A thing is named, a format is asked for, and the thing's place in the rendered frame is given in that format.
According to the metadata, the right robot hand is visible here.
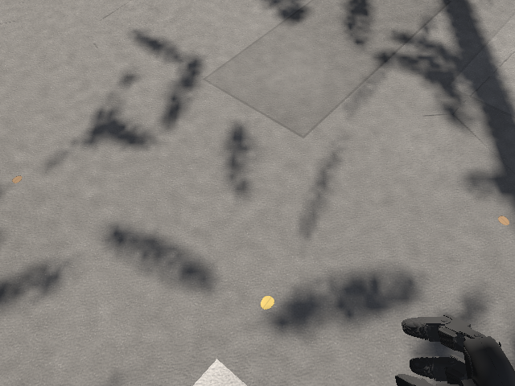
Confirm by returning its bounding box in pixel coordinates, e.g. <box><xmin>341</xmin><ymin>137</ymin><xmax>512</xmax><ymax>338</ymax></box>
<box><xmin>395</xmin><ymin>314</ymin><xmax>515</xmax><ymax>386</ymax></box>

